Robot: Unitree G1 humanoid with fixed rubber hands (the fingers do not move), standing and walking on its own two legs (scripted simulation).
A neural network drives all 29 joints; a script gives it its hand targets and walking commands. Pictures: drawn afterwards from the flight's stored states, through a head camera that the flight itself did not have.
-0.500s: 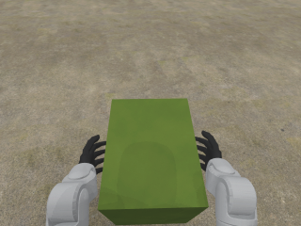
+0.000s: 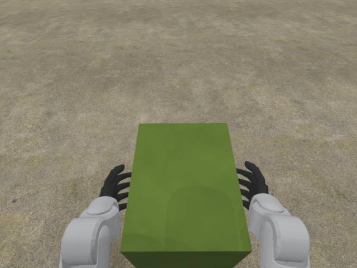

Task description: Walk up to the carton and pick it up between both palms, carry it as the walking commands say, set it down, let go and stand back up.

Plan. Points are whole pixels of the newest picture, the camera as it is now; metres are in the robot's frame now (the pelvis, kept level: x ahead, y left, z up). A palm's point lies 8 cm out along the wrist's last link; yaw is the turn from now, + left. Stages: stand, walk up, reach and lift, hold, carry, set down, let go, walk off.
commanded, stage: carry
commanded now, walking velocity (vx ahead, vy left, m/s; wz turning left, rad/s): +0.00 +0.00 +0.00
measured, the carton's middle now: (183, 200) +0.28 -0.02 +0.04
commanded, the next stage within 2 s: hold in 2.00 s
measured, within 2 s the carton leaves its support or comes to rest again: neither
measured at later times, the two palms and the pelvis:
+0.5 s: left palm (81, 215) +0.22 +0.18 +0.09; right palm (229, 203) +0.24 -0.10 +0.09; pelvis -0.02 +0.03 +0.00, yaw +1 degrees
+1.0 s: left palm (105, 209) +0.24 +0.14 +0.08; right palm (246, 202) +0.25 -0.14 +0.07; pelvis -0.02 +0.00 +0.00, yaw +1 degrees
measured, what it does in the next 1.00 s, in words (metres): stands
